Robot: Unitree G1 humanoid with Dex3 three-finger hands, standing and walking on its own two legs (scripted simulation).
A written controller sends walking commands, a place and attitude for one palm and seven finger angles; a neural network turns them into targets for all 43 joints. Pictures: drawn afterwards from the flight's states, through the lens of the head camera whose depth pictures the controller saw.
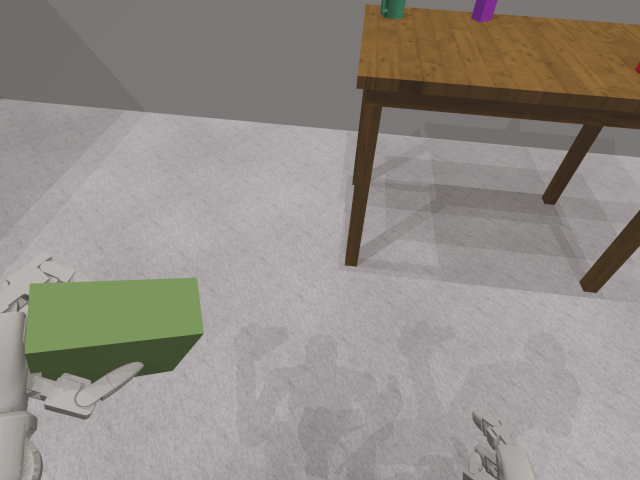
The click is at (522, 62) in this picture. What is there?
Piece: table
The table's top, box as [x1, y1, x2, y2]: [356, 4, 639, 112]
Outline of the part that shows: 365,6 356,88 639,112 639,74 634,70 639,61 639,25 637,24 493,14 492,18 489,21 478,22 470,18 472,12 405,7 402,18 389,19 383,17 379,12 380,5 366,4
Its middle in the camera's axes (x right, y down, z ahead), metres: +0.68 -0.60 +1.25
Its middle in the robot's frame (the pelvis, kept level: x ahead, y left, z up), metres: +1.37 -0.59 +0.03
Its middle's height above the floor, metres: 0.80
